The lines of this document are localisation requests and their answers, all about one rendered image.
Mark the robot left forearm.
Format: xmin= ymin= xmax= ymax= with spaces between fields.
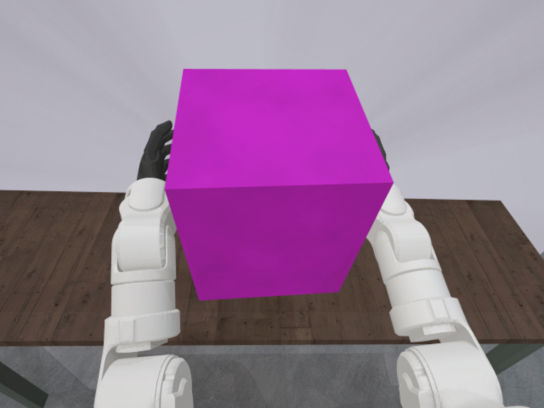
xmin=93 ymin=178 xmax=180 ymax=408

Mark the robot left upper arm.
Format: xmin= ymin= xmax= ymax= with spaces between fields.
xmin=95 ymin=354 xmax=194 ymax=408

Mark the table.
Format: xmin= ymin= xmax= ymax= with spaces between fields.
xmin=0 ymin=190 xmax=544 ymax=408

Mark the robot right forearm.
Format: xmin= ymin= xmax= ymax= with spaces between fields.
xmin=366 ymin=184 xmax=503 ymax=403

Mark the robot right hand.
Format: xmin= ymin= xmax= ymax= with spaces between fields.
xmin=372 ymin=129 xmax=389 ymax=170

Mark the carton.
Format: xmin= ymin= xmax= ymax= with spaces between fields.
xmin=165 ymin=69 xmax=394 ymax=301

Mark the robot right upper arm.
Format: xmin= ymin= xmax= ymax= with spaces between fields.
xmin=397 ymin=341 xmax=529 ymax=408

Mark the robot left hand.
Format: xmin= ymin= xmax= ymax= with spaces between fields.
xmin=137 ymin=121 xmax=173 ymax=182

